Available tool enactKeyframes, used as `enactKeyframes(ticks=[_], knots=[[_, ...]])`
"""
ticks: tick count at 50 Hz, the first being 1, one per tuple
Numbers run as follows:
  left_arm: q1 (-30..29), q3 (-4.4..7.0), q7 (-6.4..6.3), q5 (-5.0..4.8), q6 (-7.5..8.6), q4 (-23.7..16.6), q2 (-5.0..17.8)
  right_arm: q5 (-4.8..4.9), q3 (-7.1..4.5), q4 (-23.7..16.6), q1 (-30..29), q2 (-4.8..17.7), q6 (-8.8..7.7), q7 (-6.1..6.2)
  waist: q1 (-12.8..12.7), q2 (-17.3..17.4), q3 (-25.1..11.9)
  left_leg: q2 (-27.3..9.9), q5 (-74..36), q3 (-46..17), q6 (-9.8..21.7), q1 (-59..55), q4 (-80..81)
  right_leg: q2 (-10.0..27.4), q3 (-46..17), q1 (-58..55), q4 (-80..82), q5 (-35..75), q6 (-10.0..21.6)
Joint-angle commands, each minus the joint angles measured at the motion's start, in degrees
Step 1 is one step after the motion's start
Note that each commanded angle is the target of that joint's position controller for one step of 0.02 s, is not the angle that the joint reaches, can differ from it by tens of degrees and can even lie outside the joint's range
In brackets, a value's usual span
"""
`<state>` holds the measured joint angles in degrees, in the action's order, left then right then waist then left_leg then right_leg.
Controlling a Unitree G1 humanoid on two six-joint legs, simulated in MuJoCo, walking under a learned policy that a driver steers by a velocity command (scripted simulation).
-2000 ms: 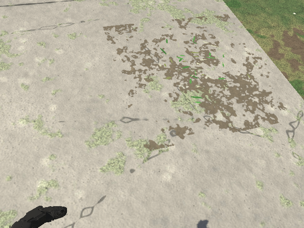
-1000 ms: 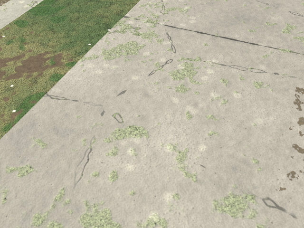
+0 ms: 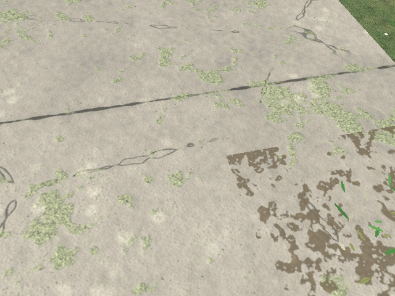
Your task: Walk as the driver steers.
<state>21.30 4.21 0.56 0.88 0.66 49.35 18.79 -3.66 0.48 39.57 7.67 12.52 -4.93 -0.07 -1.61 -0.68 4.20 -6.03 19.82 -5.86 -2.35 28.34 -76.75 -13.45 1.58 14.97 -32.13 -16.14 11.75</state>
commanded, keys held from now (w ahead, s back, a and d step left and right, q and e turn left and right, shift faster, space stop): w+e+shift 0.26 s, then w+shift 0.06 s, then w+q+shift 0.68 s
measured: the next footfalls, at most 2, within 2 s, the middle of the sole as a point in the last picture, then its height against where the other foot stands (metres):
left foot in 0.26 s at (157, 286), level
right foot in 0.66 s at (257, 222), level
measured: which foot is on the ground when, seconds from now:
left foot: up 0.00-0.24, down 0.26-0.66, up 0.68-1.00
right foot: down 0.00-0.26, up 0.28-0.64, down 0.66-1.00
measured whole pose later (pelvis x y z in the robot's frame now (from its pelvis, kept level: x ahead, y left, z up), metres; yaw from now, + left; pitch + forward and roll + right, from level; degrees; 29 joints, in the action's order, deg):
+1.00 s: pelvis +0.88 -0.09 +0.00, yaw +3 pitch +2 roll -2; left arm 28.2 2.9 -0.5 1.2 6.4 52.0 18.3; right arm -1.5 -2.8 37.6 0.5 19.8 -0.2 -5.3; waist -3.9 1.9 1.4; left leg -3.9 0.1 6.3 6.5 45.6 -49.5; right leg -1.0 15.0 -10.9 -11.1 -23.4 -1.7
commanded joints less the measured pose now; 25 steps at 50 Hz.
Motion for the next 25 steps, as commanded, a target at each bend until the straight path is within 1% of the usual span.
enactKeyframes(ticks=[1, 2, 3, 4, 5, 7, 8, 9, 10, 11, 12, 13, 14, 15, 16, 17, 18, 19, 20, 21, 22, 23, 24, 25], knots=[[-2.3, 1.58, -0.50, -0.70, 3.55, -5.4, 7.6, -0.84, -1.68, -4.0, 1.3, 8.4, 1.74, -0.31, 3.9, 7.0, 0.8, -2.5, 0.0, 2.8, -2.5, 7.3, 10.8, 16.2, -26.6, 2.2, 21.8, 6.3, 9.1], [-1.6, 1.71, -0.41, -0.62, 3.95, -5.4, 8.0, -0.54, -1.25, -5.8, -3.0, 7.8, 1.91, -0.63, 2.8, 5.9, 2.2, -2.3, -3.8, 4.2, -2.9, 6.6, 16.2, 14.8, -25.1, 4.6, 23.0, 8.2, 8.6], [-0.8, 1.82, -0.31, -0.51, 4.11, -5.3, 8.0, 0.01, -0.78, -7.4, -7.1, 6.9, 1.85, -0.96, 1.5, 4.8, 3.2, -1.7, -9.3, 5.1, -3.0, 5.6, 22.2, 13.4, -23.9, 5.9, 23.3, 10.7, 7.6], [0.0, 2.03, -0.07, -0.57, 4.14, -5.2, 8.1, 0.59, -0.37, -8.4, -9.9, 6.2, 1.75, -1.24, 0.1, 3.5, 3.2, -0.6, -15.3, 5.6, -2.7, 3.9, 28.1, 12.2, -22.7, 5.7, 22.9, 14.2, 6.2], [1.2, 2.29, 0.18, -0.75, 4.12, -4.8, 8.4, 1.14, -0.13, -9.1, -11.5, 5.8, 1.63, -1.41, -1.3, 1.9, 2.3, 0.7, -20.4, 6.2, -2.1, 2.1, 33.1, 11.8, -22.3, 4.1, 22.3, 18.9, 4.9], [3.4, 2.66, 0.38, -1.30, 4.13, -4.1, 9.1, 1.80, -0.23, -10.0, -13.3, 6.7, 1.36, -1.42, -3.3, -0.5, 0.0, 2.9, -26.0, 6.5, -0.8, -0.7, 39.1, 13.2, -23.4, -1.2, 20.9, 27.7, 3.1], [3.7, 2.81, 0.25, -1.36, 4.07, -3.9, 9.5, 1.95, -0.39, -10.4, -13.8, 7.4, 1.22, -1.31, -3.6, -1.1, -0.6, 3.6, -26.2, 6.1, -0.1, -1.9, 41.6, 13.9, -23.9, -3.9, 19.7, 30.7, 2.3], [3.1, 2.94, -0.02, -1.35, 3.96, -4.0, 9.8, 1.98, -0.62, -10.4, -13.0, 8.1, 1.08, -1.13, -3.0, -1.5, -1.4, 4.4, -25.4, 5.6, 0.4, -4.8, 44.6, 14.2, -24.1, -5.7, 17.7, 33.6, 1.2], [2.0, 3.13, -0.27, -1.30, 3.93, -4.3, 10.7, 1.98, -1.21, -9.6, -9.9, 9.5, 0.97, -0.74, -1.3, -1.9, -3.5, 6.0, -23.0, 5.2, 0.9, -10.1, 46.6, 14.0, -24.4, -7.4, 13.7, 40.4, -0.3], [1.2, 3.46, -0.30, -0.89, 3.94, -4.4, 12.4, 2.17, -2.41, -7.9, -3.8, 12.3, 0.84, -0.05, 1.6, -2.1, -8.0, 7.7, -18.1, 4.9, 1.5, -17.6, 45.8, 13.9, -24.5, -9.1, 6.2, 48.2, -1.8], [-1.8, 3.83, -0.04, -0.41, 4.05, -4.9, 14.5, 2.54, -3.79, -5.5, 6.6, 15.0, 0.62, 0.86, 8.3, -2.4, -13.1, 7.2, -13.3, 5.0, 1.9, -28.6, 45.2, 13.0, -24.0, -6.4, -6.1, 49.5, -3.0], [-5.0, 3.12, 0.19, 0.13, 4.72, -5.8, 11.9, 2.00, -5.36, -2.5, 19.6, 18.2, 0.51, 2.14, 14.9, -1.3, -18.4, 2.5, -5.0, 1.9, 2.8, -42.4, 43.2, 10.5, -21.6, 1.6, -21.9, 42.2, -3.8], [-4.2, 0.31, -0.07, -0.09, 5.25, -7.9, 0.8, -0.47, -6.27, -0.5, 27.4, 21.4, 0.12, 2.91, 14.1, 14.2, -23.3, -13.0, 15.9, -16.8, 4.8, -54.1, 47.5, 4.9, -16.1, 16.0, -42.3, -6.1, -4.1], [2.8, -1.08, 0.11, -2.16, 5.15, -10.7, 0.4, -0.63, -6.72, -1.7, 18.9, 23.1, 0.20, 1.84, 5.5, 27.0, -27.0, -20.8, 24.2, -49.4, 9.9, -52.3, 62.6, 4.4, -12.4, 25.6, -50.1, -10.9, -4.5], [0.2, -0.91, -0.30, -0.34, 3.96, -7.9, 4.2, -0.06, -5.93, -3.3, 10.5, 15.9, 0.46, 1.10, 4.7, 13.9, -17.4, -17.3, 31.7, -43.3, 11.0, -42.9, 63.9, 10.0, -10.8, 27.8, -50.7, -3.5, -4.3], [-2.7, -0.89, 0.49, 0.89, 3.54, -7.5, 4.7, 0.55, -4.99, -2.5, 8.2, 11.6, 0.56, 0.53, 4.3, 6.2, -11.3, -13.9, 22.9, -32.8, 11.4, -34.7, 62.9, 12.0, -9.2, 25.9, -47.5, 1.0, -5.0], [-5.8, -1.08, 1.23, 1.55, 3.29, -8.1, 4.1, 0.32, -4.65, -0.6, 9.0, 10.1, 0.47, 0.15, 4.0, 2.5, -8.0, -10.8, 13.5, -25.5, 11.1, -29.1, 62.8, 13.0, -9.0, 24.4, -44.7, 1.2, -5.5], [-8.6, -1.41, 1.96, 2.20, 3.08, -9.8, 2.9, 0.54, -4.16, 1.9, 11.6, 9.2, 0.07, 0.11, 3.6, 2.9, -5.8, -8.2, 7.9, -20.3, 11.0, -25.4, 62.9, 13.3, -10.0, 23.8, -42.3, 0.1, -5.8], [-9.1, -2.11, 2.42, 2.46, 2.82, -10.8, 1.2, 0.99, -3.85, 4.1, 13.5, 8.5, -0.44, -0.13, 2.5, 5.3, -4.5, -7.0, 4.6, -17.7, 11.4, -23.2, 63.4, 13.5, -11.0, 23.8, -40.0, -0.9, -6.1], [-10.4, -2.59, 2.54, 2.70, 2.65, -11.7, 0.6, 1.72, -3.71, 5.7, 15.1, 8.1, -0.96, -0.42, 2.0, 6.0, -3.5, -6.4, 1.1, -16.8, 12.1, -22.7, 64.0, 13.7, -11.1, 25.0, -37.8, -2.1, -6.5], [-12.4, -2.98, 2.68, 3.14, 2.53, -13.0, 0.6, 2.50, -3.76, 6.8, 15.8, 8.5, -1.28, -0.59, 1.2, 6.2, -2.1, -6.4, -1.5, -15.9, 12.9, -22.3, 65.3, 15.2, -9.5, 27.2, -34.7, -2.5, -7.2], [-15.2, -3.34, 2.89, 3.60, 2.61, -14.6, 1.1, 2.89, -3.93, 7.0, 16.0, 9.3, -1.42, -0.61, 0.8, 5.8, -1.0, -6.3, -3.6, -15.3, 14.0, -21.7, 67.0, 16.6, -7.1, 29.2, -31.3, -0.7, -8.2], [-18.8, -3.83, 3.14, 3.62, 2.91, -16.5, 1.7, 2.92, -4.13, 6.9, 15.9, 10.0, -1.47, -0.54, 1.0, 5.0, 0.2, -5.8, -5.4, -13.8, 14.6, -19.5, 68.9, 17.8, -5.5, 28.9, -25.8, 2.3, -9.3], [-21.8, -4.57, 3.60, 3.14, 3.30, -17.8, 1.4, 2.85, -4.46, 6.6, 14.9, 10.6, -1.45, -0.55, 1.0, 4.3, 1.1, -4.1, -6.6, -10.7, 13.9, -15.1, 70.6, 18.0, -4.5, 24.0, -17.9, 6.3, -10.1]])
